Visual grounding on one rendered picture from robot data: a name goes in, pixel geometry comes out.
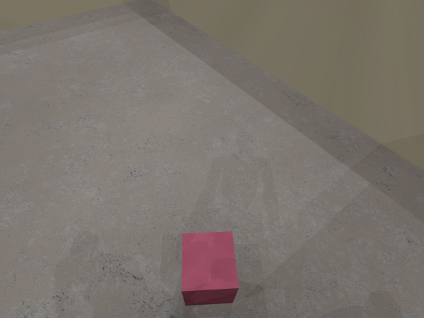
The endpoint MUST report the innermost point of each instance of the carton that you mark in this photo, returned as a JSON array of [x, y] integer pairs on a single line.
[[209, 271]]

